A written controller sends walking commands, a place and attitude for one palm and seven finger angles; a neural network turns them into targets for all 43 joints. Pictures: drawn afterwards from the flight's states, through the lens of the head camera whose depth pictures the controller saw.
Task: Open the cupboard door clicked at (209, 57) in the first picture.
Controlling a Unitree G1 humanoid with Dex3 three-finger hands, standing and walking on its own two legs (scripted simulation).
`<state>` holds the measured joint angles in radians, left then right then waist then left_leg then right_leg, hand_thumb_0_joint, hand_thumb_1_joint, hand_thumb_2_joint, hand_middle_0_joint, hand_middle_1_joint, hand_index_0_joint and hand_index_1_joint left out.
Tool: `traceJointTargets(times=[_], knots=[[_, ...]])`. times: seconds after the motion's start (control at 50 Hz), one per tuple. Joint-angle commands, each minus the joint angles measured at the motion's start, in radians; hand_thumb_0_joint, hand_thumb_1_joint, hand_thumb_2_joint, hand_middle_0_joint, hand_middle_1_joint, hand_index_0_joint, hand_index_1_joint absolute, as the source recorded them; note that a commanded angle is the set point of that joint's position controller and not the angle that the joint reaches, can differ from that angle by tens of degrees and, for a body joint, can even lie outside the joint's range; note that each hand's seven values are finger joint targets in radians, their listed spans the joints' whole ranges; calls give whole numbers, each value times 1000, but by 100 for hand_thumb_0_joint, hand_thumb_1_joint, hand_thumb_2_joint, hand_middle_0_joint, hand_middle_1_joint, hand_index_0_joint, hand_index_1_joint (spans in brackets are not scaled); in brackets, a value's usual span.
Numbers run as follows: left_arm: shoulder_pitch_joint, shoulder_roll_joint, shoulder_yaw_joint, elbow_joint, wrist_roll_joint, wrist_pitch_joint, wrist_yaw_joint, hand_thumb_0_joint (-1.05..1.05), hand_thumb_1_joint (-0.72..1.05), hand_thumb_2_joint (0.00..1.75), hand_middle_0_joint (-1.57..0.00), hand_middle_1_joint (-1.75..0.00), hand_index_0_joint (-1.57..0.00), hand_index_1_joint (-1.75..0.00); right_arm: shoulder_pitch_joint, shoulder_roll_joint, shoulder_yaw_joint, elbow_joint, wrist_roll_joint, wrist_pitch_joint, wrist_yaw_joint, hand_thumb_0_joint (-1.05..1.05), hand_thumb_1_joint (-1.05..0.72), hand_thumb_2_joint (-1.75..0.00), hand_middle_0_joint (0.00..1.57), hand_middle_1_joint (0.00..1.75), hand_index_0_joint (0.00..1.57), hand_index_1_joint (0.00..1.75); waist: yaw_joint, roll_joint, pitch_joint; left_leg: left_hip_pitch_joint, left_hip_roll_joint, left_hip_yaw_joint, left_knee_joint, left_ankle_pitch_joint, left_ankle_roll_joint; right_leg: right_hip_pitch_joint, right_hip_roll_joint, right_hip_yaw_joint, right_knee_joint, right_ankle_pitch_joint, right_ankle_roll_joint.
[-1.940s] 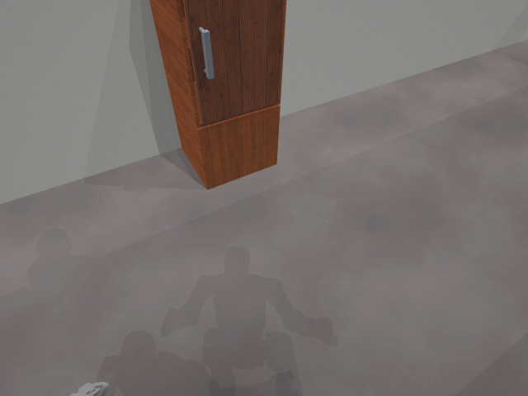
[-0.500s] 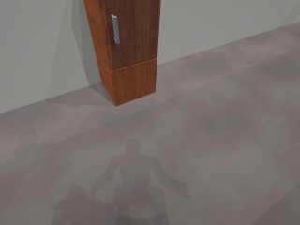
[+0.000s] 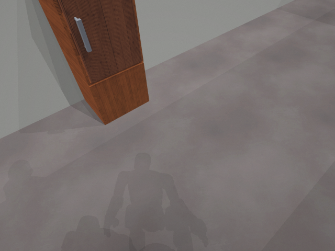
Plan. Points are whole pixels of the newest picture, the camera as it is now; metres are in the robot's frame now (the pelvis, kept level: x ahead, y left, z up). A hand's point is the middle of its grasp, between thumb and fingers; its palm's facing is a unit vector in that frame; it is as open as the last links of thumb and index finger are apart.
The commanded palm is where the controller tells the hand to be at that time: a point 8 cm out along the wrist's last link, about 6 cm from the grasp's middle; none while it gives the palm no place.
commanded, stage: walk to a spot facing it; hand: left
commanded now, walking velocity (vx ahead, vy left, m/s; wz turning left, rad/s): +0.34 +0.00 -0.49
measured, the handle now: (82, 34) +1.09 +0.55 -0.01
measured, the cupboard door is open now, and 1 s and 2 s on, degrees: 0 0 0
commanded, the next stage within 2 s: turn to face it in 1.40 s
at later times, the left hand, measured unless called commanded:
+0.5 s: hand (104, 246) +0.16 +0.20 -0.17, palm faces -0.10 -0.98 -0.17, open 7.4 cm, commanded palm none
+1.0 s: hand (153, 127) +0.58 +0.12 -0.15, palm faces -0.50 -0.86 -0.13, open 7.4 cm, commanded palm none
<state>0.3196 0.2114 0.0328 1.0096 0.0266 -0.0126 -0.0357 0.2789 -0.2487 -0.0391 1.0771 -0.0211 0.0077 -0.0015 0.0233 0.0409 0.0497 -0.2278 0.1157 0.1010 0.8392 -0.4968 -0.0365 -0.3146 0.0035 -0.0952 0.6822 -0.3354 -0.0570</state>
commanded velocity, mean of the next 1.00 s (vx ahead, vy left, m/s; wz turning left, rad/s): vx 0.35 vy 0.00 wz -0.45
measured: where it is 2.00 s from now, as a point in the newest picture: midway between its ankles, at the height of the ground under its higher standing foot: (207, 172)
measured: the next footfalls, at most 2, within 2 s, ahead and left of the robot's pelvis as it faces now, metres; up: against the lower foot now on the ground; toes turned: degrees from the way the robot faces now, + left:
left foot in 0.50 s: +0.37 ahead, +0.10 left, +0.00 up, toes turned -6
right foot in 1.16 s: +0.53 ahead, -0.15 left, +0.00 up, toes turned -42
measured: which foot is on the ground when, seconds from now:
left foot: up 0.00-0.48, down 0.50-1.00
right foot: down 0.00-0.50, up 0.52-1.00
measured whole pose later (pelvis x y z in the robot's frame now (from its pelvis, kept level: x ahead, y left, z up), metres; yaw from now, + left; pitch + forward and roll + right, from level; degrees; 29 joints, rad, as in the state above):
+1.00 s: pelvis +0.41 +0.01 +0.02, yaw -28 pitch +0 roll -1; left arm 0.12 0.18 0.07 0.98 0.04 0.05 -0.04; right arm 0.50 -0.12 -0.03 1.11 -0.03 -0.08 -0.04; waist -0.06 -0.03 0.06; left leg 0.06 0.03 0.38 0.31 -0.38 0.04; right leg -0.61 -0.08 -0.11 0.89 -0.12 -0.01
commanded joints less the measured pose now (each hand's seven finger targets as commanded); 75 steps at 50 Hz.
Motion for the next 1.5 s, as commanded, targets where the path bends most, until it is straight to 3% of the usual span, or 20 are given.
traceJointTargets(times=[0.0, 0.06, 0.16, 0.36, 0.42, 0.44, 0.46, 0.48, 0.5, 0.56, 0.62, 0.78, 0.96, 1.06, 1.1, 1.14, 1.16, 1.2, 1.28, 1.48], knots=[[178, 217, 61, -15, -13, -35, 40, 0, 90, 90, -20, -30, -20, -30, -210, -102, -23, -170, 5, -61, 8, 0, -90, -90, 20, 30, 20, 30, 76, -196, 24, -502, 17, -85, 376, 95, 21, 268, -330, 643, -496, -63, -163], [134, 148, 44, -23, -6, -53, 42, 0, 90, 90, -20, -30, -20, -30, -157, -57, -26, -135, -5, -52, 13, 0, -90, -90, 20, 30, 20, 30, 15, -59, 24, -440, 25, -79, 324, 213, -3, 203, -265, 472, -471, 173, -139], [185, 117, 38, 11, -7, -72, 47, 0, 90, 90, -20, -30, -20, -30, -145, -23, -30, -147, -3, -39, 19, 0, -90, -90, 20, 30, 20, 30, -5, -101, -1, -506, 15, -64, 280, 324, -29, 279, -201, 344, -449, 413, -108], [222, 94, 32, 41, 3, -66, 73, 0, 90, 90, -20, -30, -20, -30, -343, 16, -17, -242, 6, -59, 32, 0, -90, -90, 20, 30, 20, 30, 43, -175, 84, -403, -28, -10, -80, 320, 5, 302, -190, 341, -413, 641, -104], [168, 128, 44, 27, -2, -68, 72, 0, 90, 90, -20, -30, -20, -30, -155, -14, -28, -189, 5, -73, 14, 0, -90, -90, 20, 30, 20, 30, -48, -164, -22, -86, -110, 33, -240, 318, 43, 269, -152, 305, -223, 895, -78], [148, 127, 48, 23, -6, -68, 71, 0, 90, 90, -20, -30, -20, -30, 9, -49, -37, -138, 1, -77, 2, 0, -90, -90, 20, 30, 20, 30, -115, -141, -93, 130, -99, 2, -299, 373, 57, 182, -121, 283, -52, 828, -52], [165, 89, 50, 9, -18, -69, 63, 0, 90, 90, -20, -30, -20, -30, 163, -139, -58, -100, -10, -80, -11, 0, -90, -90, 20, 30, 20, 30, -163, -14, -216, 389, 61, -161, -311, 395, 97, 20, -50, 235, 181, 548, -23], [228, 31, 44, -1, -31, -65, 47, 0, 90, 90, -20, -30, -20, -30, 250, -236, -78, -81, -17, -82, -12, 0, -90, -90, 20, 30, 20, 30, -144, 256, -318, 553, 374, -566, -432, 428, 203, -212, 87, 118, 549, -185, 20], [174, 51, 44, -15, -21, -65, 52, 0, 90, 90, -20, -30, -20, -30, 204, -205, -64, -90, -2, -72, -13, 0, -90, -90, 20, 30, 20, 30, -122, 164, -265, 429, 411, -653, -546, 327, 235, -254, 37, 189, 679, -207, 4], [50, 38, 51, -22, 2, -40, 25, 0, 90, 90, -20, -30, -20, -30, 27, -34, -20, -117, -2, -92, -18, 0, -90, -90, 20, 30, 20, 30, -39, 74, 10, 55, 280, -352, -617, 296, 155, -270, -87, 158, 690, 13, 29], [99, -11, 49, -6, 8, 8, 15, 0, 90, 90, -20, -30, -20, -30, 17, 9, -11, -100, 1, -107, -22, 0, -90, -90, 20, 30, 20, 30, 17, 71, 25, -58, 204, -119, -640, 342, 106, -210, -97, 130, 623, 91, 46], [-76, -5, 57, -63, 12, 38, 0, 0, 90, 90, -20, -30, -20, -30, 164, 0, -13, -47, 8, -117, -33, 0, -90, -90, 20, 30, 20, 30, -12, 44, 44, 149, 182, 22, -649, 563, 51, -447, -113, 91, 511, 260, 77], [-332, -24, 33, -134, 4, 23, -9, 0, 90, 90, -20, -30, -20, -30, 334, -3, -4, 18, -6, -98, -40, 0, -90, -90, 20, 30, 20, 30, -94, 58, 108, 346, 209, 138, -595, 888, 89, -417, -65, -56, 132, 174, 36], [-178, 11, 46, -105, 7, 3, 2, 0, 90, 90, -20, -30, -20, -30, 290, -57, -23, -2, -1, -86, -36, 0, -90, -90, 20, 30, 20, 30, -9, 124, -4, 370, 224, 239, -296, 1392, 84, -146, 52, -145, -5, 44, -41], [57, 92, 73, -40, 11, -23, 8, 0, 90, 90, -20, -30, -20, -30, 221, -79, -27, -38, 11, -84, -24, 0, -90, -90, 20, 30, 20, 30, 110, 110, -151, 131, 215, 247, 98, 1180, 49, 289, 12, -78, -150, 157, -91], [186, 252, 103, -13, -20, -30, 35, 0, 90, 90, -20, -30, -20, -30, 160, 10, -19, -122, 30, -90, -21, 0, -90, -90, 20, 30, 20, 30, 113, -161, -319, -437, -50, 95, 712, -98, -22, 682, -439, 699, -274, 573, -329], [139, 242, 106, -26, -28, -22, 46, 0, 90, 90, -20, -30, -20, -30, 85, -3, -29, -139, 21, -88, -25, 0, -90, -90, 20, 30, 20, 30, 105, -42, -215, -479, 8, -48, 711, -6, 4, 580, -430, 585, -316, 518, -327], [18, 161, 78, -48, -25, -35, 48, 0, 90, 90, -20, -30, -20, -30, 53, 16, -30, -146, 9, -72, -15, 0, -90, -90, 20, 30, 20, 30, 20, -14, -61, -446, 73, -86, 592, 138, -13, 291, -337, 423, -361, 487, -203], [-51, 97, 65, -60, 1, -64, 51, 0, 90, 90, -20, -30, -20, -30, 108, 55, -29, -124, -6, -35, -13, 0, -90, -90, 20, 30, 20, 30, -76, -50, 9, -301, 73, -58, 365, 167, -33, 5, -228, 225, -393, 525, -150], [49, 154, 72, -59, -5, -46, 44, 0, 90, 90, -20, -30, -20, -30, -205, 1, -13, -242, 2, -59, 6, 0, -90, -90, 20, 30, 20, 30, 21, -197, -63, -259, -47, 15, -158, 273, -29, 243, -153, 279, -242, 758, -97]])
